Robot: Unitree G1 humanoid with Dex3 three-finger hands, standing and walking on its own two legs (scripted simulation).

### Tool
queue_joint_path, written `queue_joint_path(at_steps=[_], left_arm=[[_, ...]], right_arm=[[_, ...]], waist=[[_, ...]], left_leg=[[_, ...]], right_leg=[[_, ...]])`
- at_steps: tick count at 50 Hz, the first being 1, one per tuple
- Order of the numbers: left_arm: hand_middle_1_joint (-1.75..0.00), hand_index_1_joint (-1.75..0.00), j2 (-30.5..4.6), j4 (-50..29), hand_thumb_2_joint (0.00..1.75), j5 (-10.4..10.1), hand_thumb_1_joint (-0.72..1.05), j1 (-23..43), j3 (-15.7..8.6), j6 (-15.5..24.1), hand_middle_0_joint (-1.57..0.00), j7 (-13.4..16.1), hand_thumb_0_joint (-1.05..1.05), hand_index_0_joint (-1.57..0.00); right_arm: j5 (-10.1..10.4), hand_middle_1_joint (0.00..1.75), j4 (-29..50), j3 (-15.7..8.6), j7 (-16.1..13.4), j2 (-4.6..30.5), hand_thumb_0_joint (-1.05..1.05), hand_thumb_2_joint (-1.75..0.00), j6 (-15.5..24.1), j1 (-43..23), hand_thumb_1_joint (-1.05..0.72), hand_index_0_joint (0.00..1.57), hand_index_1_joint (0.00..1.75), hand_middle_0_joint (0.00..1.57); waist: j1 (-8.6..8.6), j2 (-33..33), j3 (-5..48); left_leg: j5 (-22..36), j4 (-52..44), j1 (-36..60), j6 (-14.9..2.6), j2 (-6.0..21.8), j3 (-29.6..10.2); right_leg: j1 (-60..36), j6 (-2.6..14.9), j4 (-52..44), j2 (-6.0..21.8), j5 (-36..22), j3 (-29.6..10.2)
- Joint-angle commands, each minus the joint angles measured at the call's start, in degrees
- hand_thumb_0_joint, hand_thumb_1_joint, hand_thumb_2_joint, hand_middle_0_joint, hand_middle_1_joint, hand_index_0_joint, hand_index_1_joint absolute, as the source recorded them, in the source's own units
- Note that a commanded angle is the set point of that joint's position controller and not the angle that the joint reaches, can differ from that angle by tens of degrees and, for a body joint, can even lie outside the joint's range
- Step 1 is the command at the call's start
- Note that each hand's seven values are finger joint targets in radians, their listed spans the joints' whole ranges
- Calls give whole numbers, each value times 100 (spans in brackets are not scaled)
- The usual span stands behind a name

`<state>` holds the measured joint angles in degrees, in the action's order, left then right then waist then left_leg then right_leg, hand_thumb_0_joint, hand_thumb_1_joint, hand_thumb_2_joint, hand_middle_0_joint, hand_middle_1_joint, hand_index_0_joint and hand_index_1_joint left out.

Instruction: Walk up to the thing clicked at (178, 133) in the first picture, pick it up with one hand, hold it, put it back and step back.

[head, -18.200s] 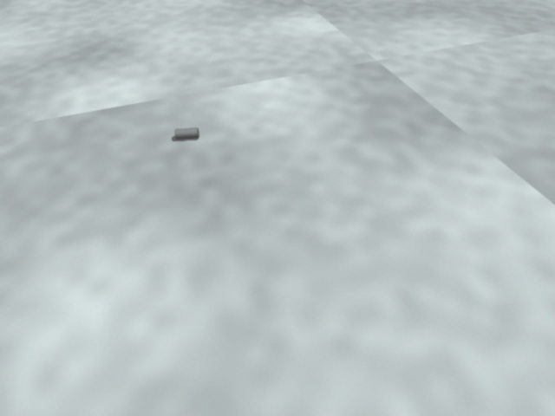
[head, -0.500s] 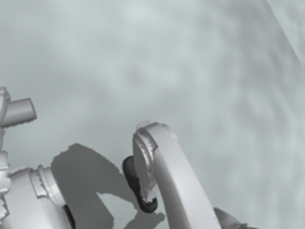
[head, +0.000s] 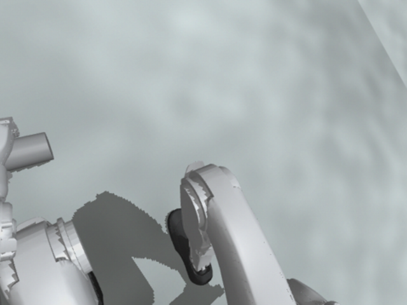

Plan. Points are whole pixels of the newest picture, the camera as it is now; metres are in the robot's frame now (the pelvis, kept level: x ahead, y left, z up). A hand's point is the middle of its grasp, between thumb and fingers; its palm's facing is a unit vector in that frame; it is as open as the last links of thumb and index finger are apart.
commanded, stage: settle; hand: left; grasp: from above
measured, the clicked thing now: (11, 154) +0.46 +0.23 -0.28
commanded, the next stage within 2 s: lift in 0.62 s
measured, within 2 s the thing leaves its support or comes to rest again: leaves its support in 0.04 s
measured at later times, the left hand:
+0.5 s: hand out of the picture +0.43 +0.25 -0.15, palm faces -0.44 -0.05 -0.90, open 9.6 cm
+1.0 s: hand out of the picture +0.41 +0.26 -0.09, palm faces -0.47 -0.06 -0.88, open 9.5 cm
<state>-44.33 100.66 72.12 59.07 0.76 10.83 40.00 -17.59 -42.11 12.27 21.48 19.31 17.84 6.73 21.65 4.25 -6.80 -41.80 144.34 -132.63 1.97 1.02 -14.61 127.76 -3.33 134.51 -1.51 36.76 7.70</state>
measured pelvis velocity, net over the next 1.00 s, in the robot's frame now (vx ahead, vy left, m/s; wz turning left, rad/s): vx -0.01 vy -0.01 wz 0.14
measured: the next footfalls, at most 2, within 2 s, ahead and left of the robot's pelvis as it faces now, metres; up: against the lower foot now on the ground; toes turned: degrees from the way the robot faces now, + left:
none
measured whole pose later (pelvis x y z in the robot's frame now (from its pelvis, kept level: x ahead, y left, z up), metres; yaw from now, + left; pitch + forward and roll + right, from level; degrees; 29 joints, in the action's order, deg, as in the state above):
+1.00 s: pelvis -0.01 -0.01 +0.05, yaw +8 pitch +34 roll -5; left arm -28.4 72.2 67.2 49.6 4.2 6.3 16.9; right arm -5.3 -43.0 -1.1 6.7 16.3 1.6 10.8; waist 10.6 -2.7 7.0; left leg -38.3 130.6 -126.5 1.3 0.9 -6.0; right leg 124.6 -2.0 127.0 0.6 36.5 1.3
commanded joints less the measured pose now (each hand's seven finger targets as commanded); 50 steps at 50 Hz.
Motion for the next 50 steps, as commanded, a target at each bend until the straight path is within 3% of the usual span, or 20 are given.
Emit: queue_joint_path(at_steps=[1,4,5,7,10,12,13,14,15,19,20,22,24,26,35,36,37,46,48,50], left_arm=[[-87,-88,-420,-1122,94,-51,40,1390,-89,9,-82,236,0,-81],[-88,-89,-239,-1239,95,-120,43,1323,-62,-70,-83,129,0,-83],[-89,-89,-401,-1688,96,-121,41,1322,-220,-88,-82,120,0,-82],[-86,-87,-116,-1922,93,-193,41,1299,-142,-186,-82,39,0,-82],[-82,-83,154,-1632,91,-204,41,1234,67,-339,-84,-221,0,-83],[-81,-83,-120,-2450,91,-283,38,1379,-215,-379,-82,-330,0,-81],[-79,-81,53,-2588,90,-308,37,1287,-193,-427,-83,-397,0,-81],[-77,-80,304,-2409,89,-342,36,1215,-33,-471,-82,-480,0,-80],[-75,-77,558,-1971,86,-291,37,1083,132,-510,-83,-590,0,-81],[-75,-78,132,-2611,92,-236,38,1457,-70,-500,-85,-929,0,-83],[-75,-79,222,-2674,95,-251,39,1358,-48,-528,-87,-1001,0,-84],[-75,-78,510,-2406,92,-268,40,1344,140,-521,-87,-1167,0,-84],[-74,-77,453,-2450,90,-296,42,1360,98,-467,-88,-1275,0,-85],[-72,-75,207,-2810,91,-289,44,1554,-20,-387,-89,-1375,0,-86],[-71,-76,460,-2986,100,-143,49,1664,145,-254,-94,-1515,0,-90],[-77,-78,456,-2973,92,-159,55,1667,162,-249,-97,-1531,0,-96],[-69,-70,480,-2994,94,-150,48,1600,160,-255,-90,-1545,0,-88],[-72,-74,318,-3788,98,-540,56,1308,141,-427,-97,-2027,0,-95],[-73,-76,306,-3957,98,-587,58,994,134,-443,-98,-2160,0,-96],[-73,-76,396,-4165,99,-587,58,956,192,-428,-98,-2266,0,-96]], right_arm=[[97,30,-110,-585,-3,1639,0,-91,-1,1122,-93,20,30,20],[172,30,-146,-776,9,1636,0,-91,-50,1112,-93,20,30,20],[215,30,-185,-887,-20,1678,0,-91,-120,1224,-93,20,30,20],[332,30,-203,-998,-39,1578,0,-91,-224,1195,-93,20,30,20],[469,30,-190,-1126,-112,1532,0,-91,-388,1278,-93,20,30,20],[603,30,-196,-1241,-197,1460,0,-91,-495,1356,-93,20,30,20],[662,30,-212,-1309,-221,1439,0,-91,-537,1314,-93,20,30,20],[746,30,-202,-1355,-250,1411,0,-92,-602,1190,-93,20,30,20],[763,30,-233,-1363,-270,1387,0,-92,-647,1214,-93,20,30,20],[851,30,-249,-1482,-511,1284,0,-91,-861,1378,-93,20,30,20],[878,30,-209,-1500,-550,1271,0,-91,-908,1356,-93,20,30,20],[912,30,-182,-1529,-646,1212,0,-91,-993,1316,-92,20,30,20],[925,30,-148,-1549,-775,1195,0,-91,-1055,1335,-92,20,30,20],[935,30,-164,-1590,-914,1164,0,-91,-1128,1349,-92,20,30,20],[1007,30,-79,-1641,-1313,1100,0,-91,-1310,1429,-91,20,30,20],[1021,30,-74,-1634,-1342,1066,0,-92,-1326,1402,-93,20,30,20],[1025,30,-87,-1644,-1361,1057,0,-90,-1327,1434,-89,20,30,20],[1219,30,58,-1741,-1571,1001,0,-91,-1518,1511,-91,20,30,20],[1287,30,144,-1760,-1604,978,0,-91,-1579,1499,-91,20,30,20],[1328,30,223,-1786,-1633,984,0,-91,-1634,1476,-91,20,30,20]], waist=[[170,-2864,4079],[155,-2790,4135],[-31,-2931,4471],[-109,-2912,4686],[46,-2198,4066],[-424,-2547,4811],[-483,-2673,5119],[-483,-2547,5016],[-284,-2183,4574],[-523,-1910,4785],[-646,-1984,4941],[-512,-1640,4755],[-507,-1456,4541],[-669,-1378,4843],[-696,-1598,5013],[-725,-1550,5021],[-752,-1639,5009],[-981,-1530,5643],[-1078,-1494,5576],[-1039,-1359,5402]], left_leg=[[1343,-1630,2896,-120,-5,793],[1289,-1584,2790,-153,-18,905],[1408,-1680,2897,-158,-22,947],[1316,-1760,2935,-164,-25,948],[905,-1722,2270,-279,-53,1024],[1114,-1962,2673,-255,-70,1042],[1232,-2029,3053,-215,-69,1013],[1072,-2100,2981,-212,-56,981],[930,-1997,2684,-250,-64,1020],[1006,-2019,2446,-349,-138,1196],[1088,-2081,2588,-332,-151,1234],[935,-2076,2376,-356,-151,1246],[768,-2129,2196,-375,-205,1308],[773,-2133,2255,-368,-208,1344],[1065,-2334,2808,-331,-220,1401],[979,-2376,2782,-338,-221,1396],[977,-2431,2845,-328,-228,1421],[1087,-2754,3127,-369,-223,1469],[1161,-2860,3211,-374,-233,1483],[1128,-2931,3205,-375,-237,1456]], right_leg=[[-2180,476,-1073,-305,-1610,678],[-2139,485,-1141,-313,-1539,570],[-2284,504,-1203,-309,-1592,512],[-2028,531,-1218,-256,-1466,523],[-1918,517,-1416,-284,-1021,326],[-2093,568,-1403,-210,-1103,269],[-1961,577,-1327,-150,-1259,338],[-1758,585,-1329,-161,-1102,320],[-1667,560,-1358,-188,-1016,295],[-2056,551,-1593,-155,-936,52],[-2129,561,-1619,-129,-970,32],[-2143,555,-1700,-161,-774,-29],[-2164,553,-1829,-123,-551,-66],[-2336,570,-1915,-111,-429,-161],[-2136,596,-1897,-13,-884,-69],[-2141,594,-1915,-19,-798,-80],[-2142,591,-1903,3,-797,-79],[-2821,562,-2237,3,-903,-176],[-2940,557,-2343,9,-994,-198],[-2887,581,-2432,11,-945,-184]])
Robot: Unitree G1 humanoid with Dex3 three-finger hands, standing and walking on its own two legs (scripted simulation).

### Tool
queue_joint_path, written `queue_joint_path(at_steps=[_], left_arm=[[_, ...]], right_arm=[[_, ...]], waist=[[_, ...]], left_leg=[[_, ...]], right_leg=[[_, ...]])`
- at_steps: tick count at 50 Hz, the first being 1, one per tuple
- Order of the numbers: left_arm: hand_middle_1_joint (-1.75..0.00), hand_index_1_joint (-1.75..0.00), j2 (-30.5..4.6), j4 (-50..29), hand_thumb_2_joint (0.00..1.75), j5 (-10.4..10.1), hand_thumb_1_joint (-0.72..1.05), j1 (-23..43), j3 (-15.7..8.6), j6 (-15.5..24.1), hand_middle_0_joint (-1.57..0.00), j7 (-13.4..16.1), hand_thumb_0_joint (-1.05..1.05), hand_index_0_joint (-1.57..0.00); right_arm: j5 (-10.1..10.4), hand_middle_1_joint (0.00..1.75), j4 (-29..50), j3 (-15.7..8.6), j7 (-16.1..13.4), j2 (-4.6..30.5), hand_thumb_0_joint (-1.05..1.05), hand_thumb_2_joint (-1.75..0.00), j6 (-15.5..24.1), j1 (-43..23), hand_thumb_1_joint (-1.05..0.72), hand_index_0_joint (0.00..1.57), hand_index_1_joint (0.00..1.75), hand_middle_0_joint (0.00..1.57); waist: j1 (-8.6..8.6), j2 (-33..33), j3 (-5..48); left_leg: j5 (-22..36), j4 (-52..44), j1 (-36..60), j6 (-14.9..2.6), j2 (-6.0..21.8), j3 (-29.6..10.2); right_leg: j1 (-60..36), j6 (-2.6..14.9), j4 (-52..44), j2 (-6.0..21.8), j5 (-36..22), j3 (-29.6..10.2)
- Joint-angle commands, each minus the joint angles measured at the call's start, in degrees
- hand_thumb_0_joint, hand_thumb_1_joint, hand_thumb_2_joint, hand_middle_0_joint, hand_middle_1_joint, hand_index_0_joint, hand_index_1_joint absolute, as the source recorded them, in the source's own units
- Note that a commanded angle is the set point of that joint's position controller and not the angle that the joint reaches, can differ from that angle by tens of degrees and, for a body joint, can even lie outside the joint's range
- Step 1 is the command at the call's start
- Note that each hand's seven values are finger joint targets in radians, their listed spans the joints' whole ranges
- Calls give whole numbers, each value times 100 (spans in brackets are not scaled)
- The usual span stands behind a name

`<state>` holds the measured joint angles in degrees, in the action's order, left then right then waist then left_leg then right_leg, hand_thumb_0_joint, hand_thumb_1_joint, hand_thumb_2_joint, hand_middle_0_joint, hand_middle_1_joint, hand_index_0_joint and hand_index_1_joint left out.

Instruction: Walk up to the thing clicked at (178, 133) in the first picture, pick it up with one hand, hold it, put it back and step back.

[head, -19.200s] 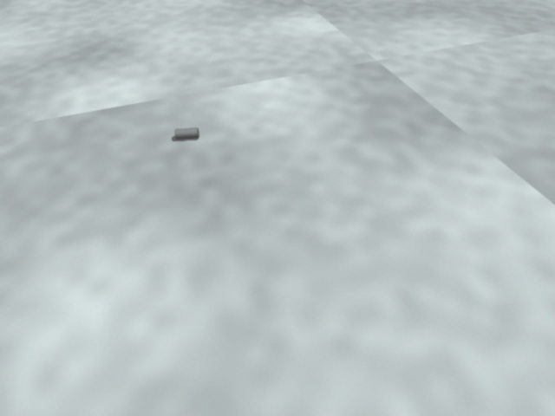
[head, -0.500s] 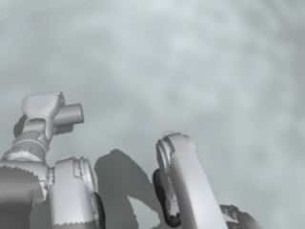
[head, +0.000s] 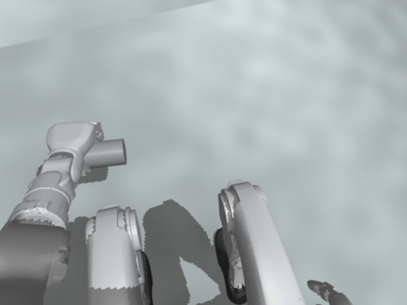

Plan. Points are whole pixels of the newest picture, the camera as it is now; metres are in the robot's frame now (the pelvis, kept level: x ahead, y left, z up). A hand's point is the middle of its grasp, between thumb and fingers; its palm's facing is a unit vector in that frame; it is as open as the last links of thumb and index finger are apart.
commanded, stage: lift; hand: left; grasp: from above
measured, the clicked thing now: (94, 154) +0.46 +0.19 -0.19
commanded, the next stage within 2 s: hold in 1.44 s
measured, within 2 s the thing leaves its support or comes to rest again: neither
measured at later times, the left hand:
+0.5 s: hand (29, 166) +0.39 +0.23 +0.00, palm faces -0.44 -0.02 -0.90, open 9.4 cm
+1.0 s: hand out of the picture +0.36 +0.23 +0.20, palm faces -0.46 -0.07 -0.89, open 9.3 cm
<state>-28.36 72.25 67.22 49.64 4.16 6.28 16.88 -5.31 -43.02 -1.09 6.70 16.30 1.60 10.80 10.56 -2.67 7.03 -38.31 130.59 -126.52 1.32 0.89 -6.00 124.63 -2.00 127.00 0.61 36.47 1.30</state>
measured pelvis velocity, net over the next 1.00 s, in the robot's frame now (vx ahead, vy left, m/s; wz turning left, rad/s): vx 0.03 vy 0.00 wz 0.05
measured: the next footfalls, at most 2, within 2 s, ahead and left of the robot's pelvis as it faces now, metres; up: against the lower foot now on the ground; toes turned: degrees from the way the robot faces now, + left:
none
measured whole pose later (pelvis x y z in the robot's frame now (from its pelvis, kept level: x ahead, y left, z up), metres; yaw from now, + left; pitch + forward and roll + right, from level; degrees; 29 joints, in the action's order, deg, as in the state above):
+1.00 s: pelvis +0.03 +0.00 +0.29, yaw +3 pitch +18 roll -2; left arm -23.0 44.9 58.1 20.1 11.7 -0.3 7.4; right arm 2.5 -41.3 -2.4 -3.7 13.6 -1.3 12.5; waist 4.3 -2.2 9.1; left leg -29.4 74.3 -63.5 0.6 2.6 -0.9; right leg 62.9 -1.6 72.1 0.8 27.6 0.1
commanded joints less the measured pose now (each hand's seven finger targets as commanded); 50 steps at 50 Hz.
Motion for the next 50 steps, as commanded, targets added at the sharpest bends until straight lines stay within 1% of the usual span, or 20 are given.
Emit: queue_joint_path(at_steps=[1,6,8,12,14,16,18,19,21,23,25,27,29,33,39,40,41,44,45,50], left_arm=[[-75,-77,-1173,-1451,98,-139,58,1884,-126,35,-97,0,0,-95],[-77,-79,-1290,-1899,99,-187,55,1432,-192,0,-94,-157,0,-92],[-77,-79,-1093,-2080,98,-256,56,1311,-65,-9,-95,-195,0,-93],[-74,-76,-1113,-2608,95,-334,56,980,-62,-98,-95,-300,0,-93],[-74,-75,-967,-2732,94,-395,57,834,50,-161,-96,-373,0,-95],[-76,-76,-1023,-2955,92,-497,58,761,17,-221,-95,-410,0,-95],[-74,-75,-855,-3252,90,-552,58,686,153,-275,-96,-454,0,-95],[-74,-75,-1021,-3288,89,-568,59,576,45,-303,-96,-462,0,-95],[-70,-71,-718,-3500,86,-644,58,414,257,-367,-97,-521,0,-96],[-71,-72,-984,-3524,88,-643,59,163,56,-419,-98,-523,0,-97],[-68,-70,-825,-3868,85,-703,58,199,168,-469,-98,-536,0,-96],[-66,-68,-917,-3894,83,-715,59,-43,72,-544,-99,-518,0,-98],[-68,-69,-771,-4007,84,-767,58,-124,198,-594,-99,-559,0,-97],[-63,-66,-822,-4068,86,-862,60,-576,144,-691,-102,-606,0,-100],[-61,-65,-726,-3907,86,-927,56,-1086,191,-700,-102,-734,0,-98],[-61,-65,-601,-4040,86,-952,56,-965,293,-675,-103,-746,0,-99],[-60,-64,-670,-3926,86,-926,56,-1084,213,-671,-102,-737,0,-98],[-57,-62,-494,-3753,84,-934,55,-1229,327,-641,-102,-743,0,-98],[-57,-61,-638,-3870,83,-933,54,-1141,240,-614,-101,-723,0,-97],[-53,-58,-453,-3551,83,-860,52,-1375,308,-582,-102,-651,0,-97]], right_arm=[[124,30,328,-454,-180,1235,0,-91,-39,1060,-91,20,30,20],[247,30,500,-484,-247,1225,0,-91,-131,959,-91,20,30,20],[273,30,596,-475,-277,1140,0,-91,-145,900,-91,20,30,20],[375,30,690,-530,-363,1129,0,-91,-186,802,-91,20,30,20],[416,30,716,-546,-393,1112,0,-91,-193,779,-92,20,30,20],[447,30,749,-552,-454,1080,0,-91,-204,714,-92,20,30,20],[476,30,763,-565,-515,1047,0,-91,-209,662,-92,20,30,20],[504,30,765,-567,-543,1066,0,-91,-208,643,-92,20,30,20],[531,30,805,-555,-591,983,0,-91,-217,579,-92,20,30,20],[567,30,798,-561,-656,982,0,-91,-218,524,-92,20,30,20],[597,30,845,-557,-709,903,0,-91,-225,457,-92,20,30,20],[628,30,833,-547,-769,884,0,-91,-225,388,-92,20,30,20],[653,30,854,-535,-817,813,0,-91,-224,312,-92,20,30,20],[713,30,855,-487,-919,729,0,-91,-223,236,-92,20,30,20],[764,30,780,-399,-1076,581,0,-91,-186,251,-92,20,30,20],[771,30,779,-405,-1097,556,0,-91,-174,248,-92,20,30,20],[774,30,759,-397,-1111,569,0,-91,-153,259,-92,20,30,20],[774,30,736,-390,-1129,564,0,-91,-123,274,-92,20,30,20],[784,30,762,-389,-1134,581,0,-91,-111,259,-92,20,30,20],[757,30,683,-388,-1125,595,0,-91,-74,344,-92,20,30,20]], waist=[[52,-666,4046],[-116,-642,4068],[-126,-577,3989],[-281,-726,4100],[-222,-684,3944],[-257,-688,3894],[-266,-747,3987],[-299,-696,3889],[-282,-674,3899],[-362,-595,3781],[-350,-634,3778],[-406,-578,3582],[-373,-583,3525],[-442,-317,3334],[-454,0,2535],[-437,-54,2488],[-482,-58,2453],[-516,-62,2137],[-604,-109,2214],[-590,9,1973]], left_leg=[[713,-1610,2612,-324,-226,609],[612,-2012,2954,-308,-235,536],[454,-2185,3001,-315,-228,543],[318,-2673,3560,-277,-213,415],[380,-2844,3742,-272,-196,393],[276,-3065,3954,-265,-188,336],[289,-3267,4267,-248,-176,334],[296,-3377,4338,-246,-180,294],[367,-3593,4599,-236,-174,310],[392,-3836,4827,-226,-168,243],[375,-4106,5110,-217,-167,279],[278,-4440,5371,-203,-148,221],[319,-4659,5653,-202,-134,287],[491,-5136,6126,-222,-144,371],[698,-5824,6571,-257,-148,528],[739,-5949,6717,-252,-147,536],[783,-6124,6915,-234,-129,484],[806,-6574,7312,-208,-97,435],[799,-6750,7529,-199,-83,417],[1381,-7214,8172,-191,-93,482]], right_leg=[[-2614,432,-1754,-211,-869,414],[-2745,455,-2006,-197,-689,420],[-2857,450,-2187,-218,-510,383],[-2984,455,-2429,-210,-419,378],[-3090,437,-2599,-191,-532,360],[-3203,429,-2750,-184,-445,341],[-3374,421,-2951,-188,-468,318],[-3461,412,-3029,-164,-472,315],[-3684,408,-3242,-176,-561,294],[-3910,389,-3408,-161,-572,286],[-4153,384,-3692,-165,-550,247],[-4377,367,-3949,-163,-466,237],[-4675,363,-4240,-188,-484,203],[-5424,339,-4880,-196,-550,117],[-6384,297,-5853,-197,-641,-69],[-6488,307,-5988,-211,-663,-90],[-6596,300,-6081,-204,-710,-78],[-6827,296,-6442,-209,-771,-63],[-6994,301,-6527,-215,-770,-52],[-7577,286,-7039,-204,-1334,-47]])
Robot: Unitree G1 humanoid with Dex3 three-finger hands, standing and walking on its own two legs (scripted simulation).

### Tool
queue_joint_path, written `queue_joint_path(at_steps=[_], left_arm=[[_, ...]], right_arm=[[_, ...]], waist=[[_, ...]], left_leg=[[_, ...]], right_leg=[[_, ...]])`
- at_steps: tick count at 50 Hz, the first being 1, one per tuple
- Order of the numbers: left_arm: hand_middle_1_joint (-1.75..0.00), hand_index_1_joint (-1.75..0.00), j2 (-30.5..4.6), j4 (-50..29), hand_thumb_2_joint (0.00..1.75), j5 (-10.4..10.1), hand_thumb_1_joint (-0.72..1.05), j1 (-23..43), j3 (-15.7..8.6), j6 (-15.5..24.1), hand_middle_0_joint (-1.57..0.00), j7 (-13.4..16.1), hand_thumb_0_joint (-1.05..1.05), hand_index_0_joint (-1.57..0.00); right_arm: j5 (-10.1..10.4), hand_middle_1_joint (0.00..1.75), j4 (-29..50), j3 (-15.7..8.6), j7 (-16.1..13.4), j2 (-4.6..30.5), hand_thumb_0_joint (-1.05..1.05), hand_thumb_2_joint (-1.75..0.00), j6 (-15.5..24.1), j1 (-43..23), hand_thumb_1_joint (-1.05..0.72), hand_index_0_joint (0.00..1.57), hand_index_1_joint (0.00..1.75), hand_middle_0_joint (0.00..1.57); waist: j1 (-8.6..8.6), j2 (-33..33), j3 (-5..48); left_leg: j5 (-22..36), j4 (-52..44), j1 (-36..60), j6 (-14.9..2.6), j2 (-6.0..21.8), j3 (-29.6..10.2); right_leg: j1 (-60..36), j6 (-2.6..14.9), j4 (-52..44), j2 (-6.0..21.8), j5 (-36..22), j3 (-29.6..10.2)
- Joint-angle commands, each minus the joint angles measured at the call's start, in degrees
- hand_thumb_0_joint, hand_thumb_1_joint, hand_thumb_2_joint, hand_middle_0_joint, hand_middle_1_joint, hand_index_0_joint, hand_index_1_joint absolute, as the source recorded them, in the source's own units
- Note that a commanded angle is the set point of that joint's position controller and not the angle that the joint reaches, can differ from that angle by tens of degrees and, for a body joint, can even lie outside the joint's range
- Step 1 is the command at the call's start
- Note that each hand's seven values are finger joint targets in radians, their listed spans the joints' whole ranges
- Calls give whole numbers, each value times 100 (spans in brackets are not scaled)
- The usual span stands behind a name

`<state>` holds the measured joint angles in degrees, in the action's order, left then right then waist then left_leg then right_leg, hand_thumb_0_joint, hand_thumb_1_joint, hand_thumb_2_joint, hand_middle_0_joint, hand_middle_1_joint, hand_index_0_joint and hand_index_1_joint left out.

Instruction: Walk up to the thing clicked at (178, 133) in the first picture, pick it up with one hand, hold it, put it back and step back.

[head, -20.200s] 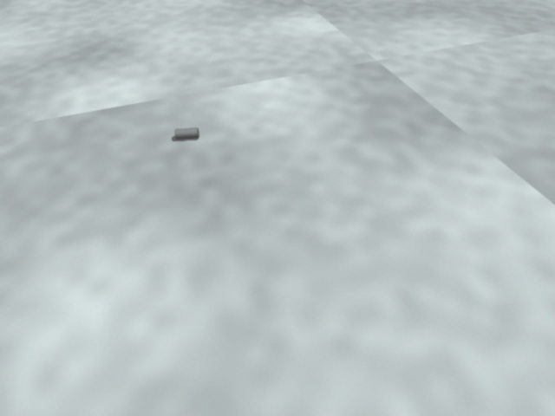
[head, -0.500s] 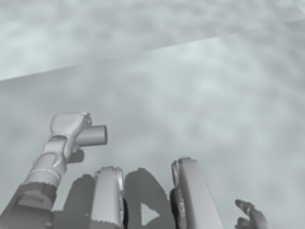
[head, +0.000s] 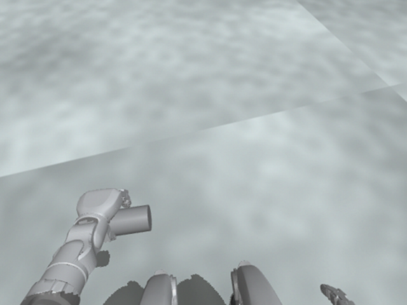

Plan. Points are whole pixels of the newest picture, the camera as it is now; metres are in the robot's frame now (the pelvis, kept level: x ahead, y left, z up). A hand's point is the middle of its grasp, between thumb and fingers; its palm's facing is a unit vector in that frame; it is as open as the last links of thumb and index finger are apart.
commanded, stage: lift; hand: left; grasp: from above
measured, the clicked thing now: (121, 221) +0.35 +0.19 -0.13
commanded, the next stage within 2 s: hold in 0.44 s
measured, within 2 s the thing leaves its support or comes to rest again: neither
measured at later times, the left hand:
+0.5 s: hand (89, 201) +0.35 +0.22 +0.00, palm faces -0.47 -0.05 -0.88, open 9.2 cm
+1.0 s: hand (78, 190) +0.35 +0.22 +0.04, palm faces -0.47 -0.02 -0.88, open 9.1 cm
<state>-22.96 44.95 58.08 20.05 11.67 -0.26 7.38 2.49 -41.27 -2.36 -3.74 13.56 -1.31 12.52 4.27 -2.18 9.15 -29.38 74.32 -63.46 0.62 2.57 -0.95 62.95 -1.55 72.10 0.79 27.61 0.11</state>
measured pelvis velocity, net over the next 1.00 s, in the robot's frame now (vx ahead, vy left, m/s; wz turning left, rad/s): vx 0.05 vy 0.01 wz -0.02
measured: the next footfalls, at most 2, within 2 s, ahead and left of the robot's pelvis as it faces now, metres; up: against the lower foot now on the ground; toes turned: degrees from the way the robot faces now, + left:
none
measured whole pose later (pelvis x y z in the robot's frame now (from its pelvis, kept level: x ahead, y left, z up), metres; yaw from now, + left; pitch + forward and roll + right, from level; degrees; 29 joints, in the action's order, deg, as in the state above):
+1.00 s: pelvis +0.05 +0.01 +0.10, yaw -1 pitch +6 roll +0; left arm -23.8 40.6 58.9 15.0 11.1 4.2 0.9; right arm 3.0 -39.5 -3.1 -2.7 14.2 -4.0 13.3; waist 1.5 -2.0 3.8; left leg -19.6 40.5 -27.0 0.0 1.9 2.4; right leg 27.6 -2.2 39.0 1.4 17.7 -1.8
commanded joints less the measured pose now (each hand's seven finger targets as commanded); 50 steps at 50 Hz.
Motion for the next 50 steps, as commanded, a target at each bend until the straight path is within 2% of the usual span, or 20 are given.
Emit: queue_joint_path(at_steps=[1,3,6,7,8,11,12,14,16,18,19,22,25,26,29,32,43,46,48,50], left_arm=[[-53,-58,-907,-915,83,67,53,1652,-369,76,-103,302,0,-98],[-54,-60,-1036,-1026,85,100,50,1832,-478,99,-100,332,0,-95],[-53,-59,-981,-873,85,112,48,1679,-482,80,-99,384,0,-94],[-51,-57,-1021,-806,85,131,49,1637,-512,74,-101,390,0,-95],[-49,-55,-1110,-764,83,137,48,1579,-621,79,-100,405,0,-94],[-47,-54,-952,-813,83,146,48,1550,-473,122,-101,346,0,-95],[-47,-53,-995,-772,80,153,48,1518,-516,130,-100,315,0,-95],[-48,-54,-1045,-842,83,114,49,1438,-569,149,-101,282,0,-95],[-47,-54,-940,-879,83,86,49,1451,-471,167,-101,239,0,-95],[-48,-54,-1098,-866,83,76,49,1455,-602,208,-101,244,0,-96],[-49,-55,-985,-887,83,77,51,1474,-495,235,-102,219,0,-97],[-48,-53,-1055,-954,83,71,53,1468,-564,321,-103,178,0,-98],[-46,-52,-1068,-1001,83,120,53,1424,-522,389,-104,107,0,-99],[-47,-53,-1105,-963,83,127,54,1258,-595,393,-105,109,0,-99],[-48,-53,-1174,-1206,83,176,55,1560,-572,433,-105,66,0,-100],[-46,-52,-1165,-1194,82,215,55,1524,-587,414,-104,53,0,-100],[-44,-48,-1193,-1446,74,70,57,1364,-542,482,-103,-351,0,-100],[-43,-47,-1132,-1482,73,37,57,1307,-507,503,-103,-421,0,-100],[-43,-47,-1238,-1525,73,50,58,1223,-637,498,-104,-418,0,-101],[-44,-47,-1224,-1712,73,38,61,1347,-592,513,-106,-452,0,-103]], right_arm=[[-32,30,502,-263,-74,870,0,-91,214,199,-92,20,30,20],[-54,30,467,-290,-61,903,0,-91,206,268,-92,20,30,20],[-66,30,476,-272,-29,872,0,-91,190,263,-92,20,30,20],[-61,30,507,-280,-12,909,0,-91,173,274,-91,20,30,20],[-71,30,495,-288,-1,910,0,-91,166,287,-91,20,30,20],[-57,30,547,-301,25,884,0,-91,141,280,-91,20,30,20],[-64,30,518,-311,26,897,0,-91,144,302,-91,20,30,20],[-57,30,572,-327,25,899,0,-91,128,280,-91,20,30,20],[-62,30,581,-327,38,884,0,-91,123,289,-91,20,30,20],[-47,30,612,-334,36,904,0,-91,99,282,-91,20,30,20],[-50,30,620,-325,39,872,0,-91,100,259,-91,20,30,20],[-44,30,622,-359,36,891,0,-91,111,242,-91,20,30,20],[-36,30,645,-365,39,906,0,-91,97,187,-91,20,30,20],[-33,30,638,-362,43,900,0,-91,84,204,-91,20,30,20],[-23,30,646,-364,43,913,0,-90,51,154,-91,20,30,20],[-21,30,641,-363,54,908,0,-90,28,125,-90,20,30,20],[27,30,809,-352,41,942,0,-90,-30,-51,-90,20,30,20],[30,30,849,-330,34,916,0,-90,-31,-75,-90,20,30,20],[41,30,901,-323,23,919,0,-90,-47,-110,-90,20,30,20],[50,30,937,-318,22,916,0,-90,-51,-154,-90,20,30,20]], waist=[[32,-111,1818],[16,-216,1887],[-33,-97,1693],[-9,-34,1629],[-71,-98,1589],[-65,-7,1479],[-30,-40,1496],[-95,38,1488],[-59,24,1470],[-80,147,1326],[-60,74,1194],[-84,86,1264],[-100,31,1203],[-136,71,1241],[-115,21,1214],[-141,-68,1239],[-244,-53,1033],[-233,51,959],[-307,-14,918],[-283,18,902]], left_leg=[[722,-1657,2066,-112,-265,1],[1034,-1830,2398,-88,-247,-15],[1249,-2096,2607,-95,-286,17],[1220,-2208,2716,-102,-291,39],[1318,-2298,2799,-82,-284,25],[1369,-2542,3064,-88,-298,50],[1527,-2564,3145,-76,-304,55],[1703,-2697,3302,-93,-314,64],[1880,-2826,3505,-80,-310,76],[1795,-2967,3551,-105,-324,115],[1717,-3044,3544,-108,-331,127],[1850,-3176,3783,-93,-322,136],[1946,-3327,3952,-87,-325,151],[2056,-3341,4003,-88,-332,164],[2211,-3454,4164,-88,-325,184],[2317,-3558,4353,-63,-316,188],[2565,-3884,4665,-41,-258,181],[2469,-3915,4578,-69,-284,201],[2459,-3954,4559,-67,-291,223],[2358,-3999,4593,-75,-290,229]], right_leg=[[-1538,247,-1629,-223,-670,71],[-1723,233,-1769,-230,-938,83],[-2105,212,-2063,-209,-1162,58],[-2197,212,-2166,-201,-1141,64],[-2277,207,-2228,-208,-1196,61],[-2518,199,-2502,-205,-1267,42],[-2601,191,-2552,-195,-1415,12],[-2858,179,-2713,-184,-1600,-11],[-3022,173,-2833,-180,-1746,9],[-3111,164,-3013,-168,-1699,6],[-3155,156,-3099,-174,-1643,-11],[-3273,161,-3203,-185,-1739,0],[-3417,171,-3334,-196,-1801,9],[-3501,176,-3346,-183,-1900,-2],[-3583,177,-3437,-207,-2050,4],[-3626,200,-3493,-213,-2091,18],[-3886,226,-3712,-277,-2179,77],[-4009,211,-3779,-267,-2151,46],[-3999,226,-3799,-260,-2133,32],[-4056,219,-3849,-264,-2056,19]])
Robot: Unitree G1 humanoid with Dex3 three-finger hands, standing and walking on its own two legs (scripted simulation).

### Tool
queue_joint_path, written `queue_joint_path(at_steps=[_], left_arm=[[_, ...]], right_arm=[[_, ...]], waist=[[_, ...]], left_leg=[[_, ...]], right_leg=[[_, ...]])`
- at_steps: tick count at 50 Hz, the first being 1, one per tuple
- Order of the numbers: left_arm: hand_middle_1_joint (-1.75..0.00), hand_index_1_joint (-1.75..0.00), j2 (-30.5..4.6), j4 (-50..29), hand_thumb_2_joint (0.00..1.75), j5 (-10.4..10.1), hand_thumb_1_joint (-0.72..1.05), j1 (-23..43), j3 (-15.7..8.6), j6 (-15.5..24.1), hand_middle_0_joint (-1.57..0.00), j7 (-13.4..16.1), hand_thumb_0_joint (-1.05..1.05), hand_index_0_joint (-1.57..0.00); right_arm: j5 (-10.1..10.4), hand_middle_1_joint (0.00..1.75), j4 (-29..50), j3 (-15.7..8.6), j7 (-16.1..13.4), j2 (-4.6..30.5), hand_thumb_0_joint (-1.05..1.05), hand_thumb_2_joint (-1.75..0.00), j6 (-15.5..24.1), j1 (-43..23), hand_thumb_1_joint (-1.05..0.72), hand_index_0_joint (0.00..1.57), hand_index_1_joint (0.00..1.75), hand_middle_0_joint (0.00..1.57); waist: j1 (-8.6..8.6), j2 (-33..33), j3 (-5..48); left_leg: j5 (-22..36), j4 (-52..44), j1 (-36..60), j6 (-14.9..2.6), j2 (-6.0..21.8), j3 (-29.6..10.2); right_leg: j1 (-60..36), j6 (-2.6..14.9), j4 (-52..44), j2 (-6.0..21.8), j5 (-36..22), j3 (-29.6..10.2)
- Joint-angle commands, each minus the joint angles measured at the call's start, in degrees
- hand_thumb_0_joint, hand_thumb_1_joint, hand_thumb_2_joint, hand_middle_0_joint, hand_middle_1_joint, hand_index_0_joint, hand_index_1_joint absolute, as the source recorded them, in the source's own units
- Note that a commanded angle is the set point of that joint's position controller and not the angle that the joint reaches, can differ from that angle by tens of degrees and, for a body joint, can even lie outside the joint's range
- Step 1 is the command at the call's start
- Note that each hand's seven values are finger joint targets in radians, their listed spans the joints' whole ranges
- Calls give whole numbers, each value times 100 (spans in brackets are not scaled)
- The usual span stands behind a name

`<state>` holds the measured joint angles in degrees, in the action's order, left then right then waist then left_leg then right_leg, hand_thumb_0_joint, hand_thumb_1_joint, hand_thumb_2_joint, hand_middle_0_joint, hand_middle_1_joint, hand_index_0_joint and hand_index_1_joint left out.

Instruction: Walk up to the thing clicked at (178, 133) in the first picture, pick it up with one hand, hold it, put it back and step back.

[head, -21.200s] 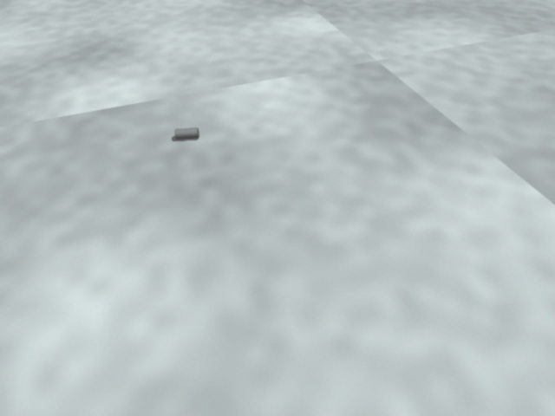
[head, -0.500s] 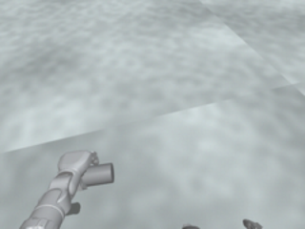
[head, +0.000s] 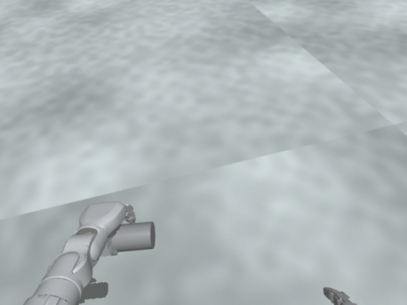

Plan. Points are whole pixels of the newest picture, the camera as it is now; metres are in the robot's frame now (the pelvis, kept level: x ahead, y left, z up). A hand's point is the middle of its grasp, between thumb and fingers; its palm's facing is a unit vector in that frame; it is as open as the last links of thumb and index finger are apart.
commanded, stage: hold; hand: left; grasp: from above
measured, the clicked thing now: (124, 237) +0.32 +0.20 -0.10
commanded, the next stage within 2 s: crouch in 1.44 s
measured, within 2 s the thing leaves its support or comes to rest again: neither
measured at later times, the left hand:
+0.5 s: hand (110, 238) +0.29 +0.21 -0.03, palm faces -0.46 -0.03 -0.89, open 9.0 cm
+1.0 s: hand (110, 235) +0.29 +0.20 -0.02, palm faces -0.46 -0.04 -0.89, open 8.9 cm
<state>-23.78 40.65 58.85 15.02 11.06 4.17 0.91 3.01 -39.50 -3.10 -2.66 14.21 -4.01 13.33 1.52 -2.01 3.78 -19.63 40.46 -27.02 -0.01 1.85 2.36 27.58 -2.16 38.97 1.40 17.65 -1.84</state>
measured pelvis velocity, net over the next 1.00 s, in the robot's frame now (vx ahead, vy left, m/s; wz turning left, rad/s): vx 0.00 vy -0.01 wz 0.00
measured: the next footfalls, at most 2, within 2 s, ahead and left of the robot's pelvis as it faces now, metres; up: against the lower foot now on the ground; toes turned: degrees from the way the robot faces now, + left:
none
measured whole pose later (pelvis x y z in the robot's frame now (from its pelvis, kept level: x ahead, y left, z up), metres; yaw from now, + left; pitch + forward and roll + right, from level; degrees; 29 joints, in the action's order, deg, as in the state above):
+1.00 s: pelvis +0.00 -0.01 +0.01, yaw +0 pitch +2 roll +0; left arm -23.8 33.3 57.0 12.3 11.8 3.9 -3.6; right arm 4.3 -38.0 -1.8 -4.3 14.2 -5.2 10.5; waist -0.2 -2.8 0.9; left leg -15.2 31.1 -17.8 0.6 1.7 2.7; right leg 19.4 -1.5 31.6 1.4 14.2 -2.1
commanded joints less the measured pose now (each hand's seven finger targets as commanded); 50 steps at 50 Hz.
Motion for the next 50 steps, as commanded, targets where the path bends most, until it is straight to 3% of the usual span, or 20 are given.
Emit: queue_joint_path(at_steps=[1,6,10,19,27,31,33,35,40,43,44,47,50], left_arm=[[-44,-48,-1169,-1254,73,-40,61,1832,-561,62,-106,190,0,-103],[-40,-44,-1133,-1315,74,-24,61,1620,-553,44,-109,133,0,-105],[-43,-47,-1242,-1586,75,-38,62,1852,-611,39,-108,90,0,-104],[-43,-46,-1142,-1574,69,-105,66,1690,-529,13,-109,-54,0,-107],[-41,-44,-1176,-1797,68,-168,65,1763,-556,8,-110,-93,0,-107],[-42,-45,-1264,-1862,68,-168,67,1681,-641,13,-110,-88,0,-108],[-40,-44,-1147,-1964,67,-149,67,1726,-521,13,-111,-97,0,-109],[-42,-45,-1230,-1873,68,-160,67,1659,-625,-1,-110,-83,0,-108],[-40,-44,-1178,-1927,70,-192,67,1472,-609,-6,-112,-131,0,-109],[-41,-44,-1192,-2063,68,-172,65,1752,-531,24,-110,-187,0,-107],[-40,-44,-1182,-1850,69,-164,65,1496,-575,-1,-111,-186,0,-108],[-40,-43,-1134,-1792,67,-208,68,1566,-509,19,-112,-221,0,-109],[-42,-45,-1203,-1824,69,-199,68,1361,-632,39,-112,-213,0,-109]], right_arm=[[0,30,771,-244,-92,850,0,-90,214,-255,-90,20,30,20],[16,30,792,-216,-107,816,0,-90,199,-310,-90,20,30,20],[21,30,792,-208,-137,802,0,-90,167,-343,-90,20,30,20],[61,30,903,-166,-174,779,0,-90,144,-521,-90,20,30,20],[77,30,989,-123,-196,769,0,-90,168,-636,-90,20,30,20],[85,30,962,-116,-210,761,0,-90,179,-671,-90,20,30,20],[91,30,966,-110,-211,755,0,-90,180,-660,-90,20,30,20],[89,30,940,-112,-218,757,0,-90,179,-664,-90,20,30,20],[100,30,969,-106,-220,746,0,-90,172,-720,-90,20,30,20],[104,30,941,-100,-231,736,0,-91,166,-708,-90,20,30,20],[107,30,932,-99,-235,723,0,-90,153,-710,-90,20,30,20],[114,30,951,-84,-233,718,0,-90,148,-734,-90,20,30,20],[120,30,1006,-81,-230,708,0,-90,135,-774,-90,20,30,20]], waist=[[-3,30,1443],[-34,74,1412],[-33,3,1624],[-81,48,1218],[-93,66,1164],[-150,-33,1236],[-102,85,1258],[-127,62,1219],[-152,76,1187],[-126,94,1248],[-179,126,1203],[-144,155,1029],[-229,134,1059]], left_leg=[[1334,-618,944,-27,-244,-70],[1394,-671,1001,-37,-235,-79],[1622,-653,1132,-67,-282,-3],[1224,-925,1130,-67,-254,-5],[965,-1108,1255,-75,-245,-21],[1095,-1143,1344,-62,-254,-2],[1167,-1166,1439,-70,-246,-11],[1172,-1181,1440,-68,-260,-3],[1248,-1250,1520,-74,-277,15],[1404,-1274,1637,-75,-259,-8],[1453,-1281,1626,-78,-272,15],[1338,-1339,1573,-75,-254,-4],[1330,-1356,1556,-80,-295,30]], right_leg=[[-548,268,-580,-309,-1049,189],[-617,269,-597,-311,-1085,188],[-783,235,-635,-285,-1374,130],[-750,260,-840,-301,-934,164],[-832,261,-1008,-294,-672,142],[-961,259,-1028,-289,-779,136],[-975,259,-1038,-290,-863,131],[-1012,249,-1089,-278,-855,126],[-1107,248,-1163,-264,-931,113],[-1148,248,-1163,-281,-1082,127],[-1182,247,-1186,-267,-1126,131],[-1146,249,-1245,-278,-1001,155],[-1251,243,-1288,-250,-977,132]])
